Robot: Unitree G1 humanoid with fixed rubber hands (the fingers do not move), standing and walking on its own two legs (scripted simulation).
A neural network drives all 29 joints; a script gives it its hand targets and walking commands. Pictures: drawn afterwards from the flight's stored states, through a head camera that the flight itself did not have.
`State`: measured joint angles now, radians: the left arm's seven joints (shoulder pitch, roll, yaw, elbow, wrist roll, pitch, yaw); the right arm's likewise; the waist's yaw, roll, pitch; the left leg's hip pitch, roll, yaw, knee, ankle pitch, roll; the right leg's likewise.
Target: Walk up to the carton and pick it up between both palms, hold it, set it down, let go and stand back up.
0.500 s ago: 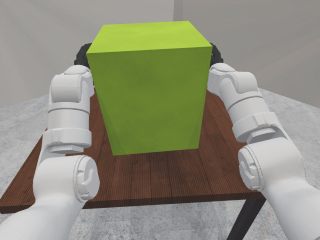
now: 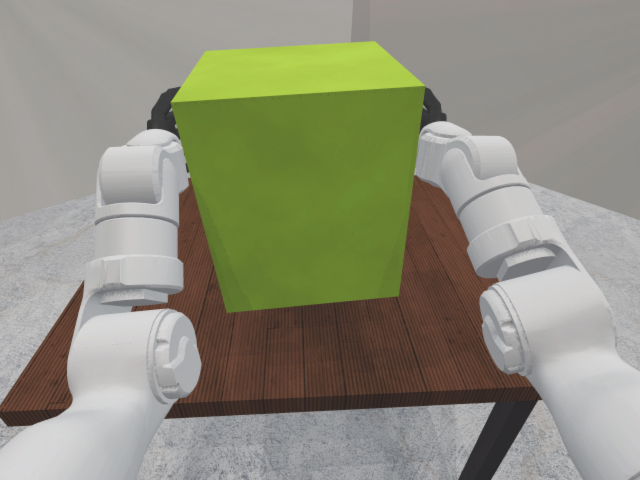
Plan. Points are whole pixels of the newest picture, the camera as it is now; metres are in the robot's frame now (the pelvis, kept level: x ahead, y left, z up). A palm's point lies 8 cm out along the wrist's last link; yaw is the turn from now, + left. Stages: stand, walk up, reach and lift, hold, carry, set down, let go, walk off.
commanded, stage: hold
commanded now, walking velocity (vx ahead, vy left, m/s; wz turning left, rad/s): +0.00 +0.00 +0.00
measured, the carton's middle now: (302, 173) +0.39 +0.00 +0.27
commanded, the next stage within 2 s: none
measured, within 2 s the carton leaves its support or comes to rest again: neither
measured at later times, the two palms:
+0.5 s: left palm (166, 142) +0.38 +0.15 +0.32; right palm (430, 131) +0.38 -0.15 +0.33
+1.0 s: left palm (162, 146) +0.38 +0.16 +0.31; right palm (425, 142) +0.38 -0.14 +0.31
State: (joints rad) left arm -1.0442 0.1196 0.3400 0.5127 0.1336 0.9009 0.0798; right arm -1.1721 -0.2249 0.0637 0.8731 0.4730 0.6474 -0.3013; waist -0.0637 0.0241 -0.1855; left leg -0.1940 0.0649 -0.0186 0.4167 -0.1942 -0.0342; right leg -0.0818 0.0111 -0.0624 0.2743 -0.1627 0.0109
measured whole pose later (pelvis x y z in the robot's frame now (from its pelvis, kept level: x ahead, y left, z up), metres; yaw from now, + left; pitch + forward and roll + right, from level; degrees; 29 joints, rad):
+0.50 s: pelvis +0.00 +0.00 +0.00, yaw +0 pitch +0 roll -2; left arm -1.13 0.14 0.34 0.66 0.13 0.86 0.08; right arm -1.26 -0.23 0.04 0.99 0.44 0.65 -0.28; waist -0.06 0.01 -0.21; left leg -0.23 0.06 -0.02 0.41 -0.18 -0.03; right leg -0.13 0.01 -0.06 0.28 -0.15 0.01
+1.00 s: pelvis +0.00 +0.00 +0.00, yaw +0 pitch -1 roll -2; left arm -1.06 0.12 0.35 0.53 0.12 0.88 0.09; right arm -1.17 -0.24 0.10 0.86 0.49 0.66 -0.31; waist -0.06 0.04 -0.20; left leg -0.22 0.06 -0.03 0.43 -0.20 -0.03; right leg -0.09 0.01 -0.06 0.27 -0.16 0.02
